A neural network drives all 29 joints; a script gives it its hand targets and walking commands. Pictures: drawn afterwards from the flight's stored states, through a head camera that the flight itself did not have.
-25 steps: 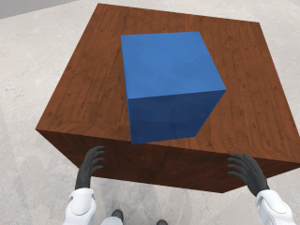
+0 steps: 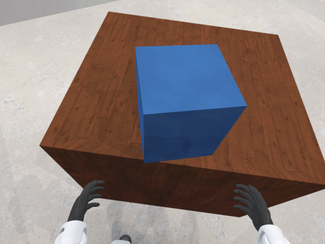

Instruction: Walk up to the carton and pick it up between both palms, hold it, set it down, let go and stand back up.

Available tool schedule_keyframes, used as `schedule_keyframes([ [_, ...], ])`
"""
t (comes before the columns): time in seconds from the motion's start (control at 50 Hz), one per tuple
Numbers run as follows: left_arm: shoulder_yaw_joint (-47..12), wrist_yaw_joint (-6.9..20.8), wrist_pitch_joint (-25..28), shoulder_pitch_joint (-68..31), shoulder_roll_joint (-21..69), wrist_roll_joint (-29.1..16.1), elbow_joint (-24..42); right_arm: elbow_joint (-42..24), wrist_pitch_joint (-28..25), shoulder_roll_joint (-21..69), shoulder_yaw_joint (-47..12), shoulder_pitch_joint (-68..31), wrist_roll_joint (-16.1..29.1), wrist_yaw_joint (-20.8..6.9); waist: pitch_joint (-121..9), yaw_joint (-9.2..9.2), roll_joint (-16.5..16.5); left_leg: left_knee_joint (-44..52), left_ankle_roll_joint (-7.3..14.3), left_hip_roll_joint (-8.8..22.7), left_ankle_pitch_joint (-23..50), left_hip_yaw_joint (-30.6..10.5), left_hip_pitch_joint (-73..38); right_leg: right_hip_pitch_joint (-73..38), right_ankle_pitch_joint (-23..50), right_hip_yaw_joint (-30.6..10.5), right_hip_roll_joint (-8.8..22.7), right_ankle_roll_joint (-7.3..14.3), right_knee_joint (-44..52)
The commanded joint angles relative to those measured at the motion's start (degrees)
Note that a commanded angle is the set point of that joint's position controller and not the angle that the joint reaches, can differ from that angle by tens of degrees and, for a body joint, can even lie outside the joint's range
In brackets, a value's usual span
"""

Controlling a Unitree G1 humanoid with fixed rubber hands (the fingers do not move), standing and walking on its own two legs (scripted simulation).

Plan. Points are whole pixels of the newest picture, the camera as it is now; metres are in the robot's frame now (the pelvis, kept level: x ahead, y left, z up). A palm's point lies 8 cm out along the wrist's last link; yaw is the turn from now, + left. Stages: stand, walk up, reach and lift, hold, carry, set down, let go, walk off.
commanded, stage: set down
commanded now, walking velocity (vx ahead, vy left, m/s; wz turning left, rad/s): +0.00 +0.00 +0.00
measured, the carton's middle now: (178, 107) +0.44 +0.02 +0.04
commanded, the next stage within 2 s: let go in 0.92 s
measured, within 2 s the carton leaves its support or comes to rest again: neither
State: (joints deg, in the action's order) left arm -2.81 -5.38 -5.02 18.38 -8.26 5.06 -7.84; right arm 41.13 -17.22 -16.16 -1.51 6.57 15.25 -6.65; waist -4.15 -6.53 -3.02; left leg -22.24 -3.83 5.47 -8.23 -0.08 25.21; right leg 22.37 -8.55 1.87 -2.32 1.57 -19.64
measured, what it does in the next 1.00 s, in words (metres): stands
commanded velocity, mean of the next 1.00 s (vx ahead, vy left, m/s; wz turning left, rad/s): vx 0.00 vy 0.00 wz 0.00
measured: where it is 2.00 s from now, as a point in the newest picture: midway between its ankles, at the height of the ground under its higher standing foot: outside the picture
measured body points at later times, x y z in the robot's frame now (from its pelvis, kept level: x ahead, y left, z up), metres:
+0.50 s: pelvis +0.00 +0.00 +0.00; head +0.07 +0.04 +0.44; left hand +0.15 +0.24 -0.08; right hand +0.21 -0.20 -0.09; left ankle +0.02 +0.16 -0.74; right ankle +0.00 -0.10 -0.74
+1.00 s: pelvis +0.01 +0.00 +0.00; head +0.08 +0.04 +0.45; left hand +0.15 +0.25 -0.09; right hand +0.20 -0.20 -0.10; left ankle +0.02 +0.16 -0.74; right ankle +0.00 -0.10 -0.74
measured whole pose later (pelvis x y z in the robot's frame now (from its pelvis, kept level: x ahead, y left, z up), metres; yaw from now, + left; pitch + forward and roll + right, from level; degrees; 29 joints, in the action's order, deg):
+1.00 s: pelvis +0.01 +0.00 +0.00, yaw +0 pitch +10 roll -1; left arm 0.4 1.7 -7.3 18.4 -15.5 3.0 -15.1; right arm 47.0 -17.2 -7.7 -1.2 6.8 7.2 1.5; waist -1.6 -4.6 -3.7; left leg -22.2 -3.7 5.1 -9.3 -0.1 22.6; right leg 19.4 -9.3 1.9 -1.9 1.0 -19.0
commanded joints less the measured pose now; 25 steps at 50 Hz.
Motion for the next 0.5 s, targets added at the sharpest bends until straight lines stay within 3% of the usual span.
schedule_keyframes([
  [0.0, 2.7, 0.4, 1.5, -1.4, -6.1, -7.9, 7.7, -8.1, -1.3, -4.9, 4.6, 4.3, -5.6, 2.4, -9.7, 7.66, -0.9, 0.1, 4.2, -7.1, 4.7, 2.3, -21.3, -14.9, 6.1, -1.9, 3.6, -2.6, 3.3],
  [0.06, 2.9, 0.7, 1.1, -2.2, -7.1, -8.6, 8.2, -8.8, -0.7, -3.9, 4.6, 4.0, -6.4, 3.1, -8.9, 8.02, -1.5, 0.2, 4.4, -7.3, 3.9, 2.2, -20.8, -14.8, 4.5, -1.7, 3.7, -2.8, 3.4],
  [0.14, 2.6, 1.3, 0.1, -3.2, -8.5, -9.1, 6.7, -9.1, 0.7, -2.2, 4.5, 3.4, -7.5, 3.7, -7.5, 7.86, 0.0, 0.6, 4.9, -7.3, 1.7, 2.6, -20.3, -13.5, -0.7, -1.9, 3.9, -2.6, 3.8],
  [0.2, 3.2, 2.3, -0.8, -3.3, -9.3, -9.3, 5.1, -7.7, 1.7, -0.6, 4.4, 4.5, -8.6, 4.9, -7.0, 8.72, -0.3, 0.6, 4.9, -7.7, 1.4, 2.8, -20.4, -14.8, 0.6, -2.1, 4.4, -2.9, 3.9],
  [0.26, 3.7, 3.0, -1.2, -3.0, -10.5, -9.6, 4.8, -7.8, 1.9, 0.4, 4.3, 4.4, -9.2, 5.8, -7.1, 8.43, -0.1, 0.6, 5.0, -7.9, 1.3, 3.0, -19.6, -15.7, 1.2, -2.4, 4.6, -2.9, 3.6],
  [0.3, 4.1, 3.0, -0.6, -2.8, -11.3, -10.1, 8.4, -10.1, 0.9, 0.3, 4.7, 4.3, -8.9, 6.1, -9.3, 8.25, 0.4, 0.4, 4.9, -7.7, 3.2, 3.1, -19.5, -17.1, 4.3, -1.9, 4.4, -3.1, 2.4],
  [0.34, 4.4, 3.8, -0.9, -3.1, -12.0, -9.8, 4.6, -8.0, 1.0, 2.0, 4.3, 4.9, -9.8, 7.0, -7.9, 9.06, 0.2, 0.3, 5.0, -8.0, 2.6, 3.4, -19.2, -16.8, 3.6, -2.3, 4.7, -3.3, 2.7],
  [0.46, 4.8, 4.2, -0.3, -1.8, -12.8, -9.6, 5.3, -7.9, -0.4, 1.9, 4.8, 5.9, -10.3, 7.9, -10.2, 9.69, 1.5, -0.1, 4.7, -7.9, 5.4, 3.8, -20.8, -18.1, 7.4, -1.2, 4.0, -3.5, 1.8],
  [0.48, 5.1, 4.7, -0.4, -1.5, -12.8, -9.3, 3.0, -6.2, -0.3, 2.7, 4.6, 6.6, -10.7, 8.1, -9.5, 10.04, 1.2, -0.1, 4.7, -7.9, 5.7, 3.8, -21.2, -18.1, 7.9, -1.5, 4.3, -3.5, 2.1],
])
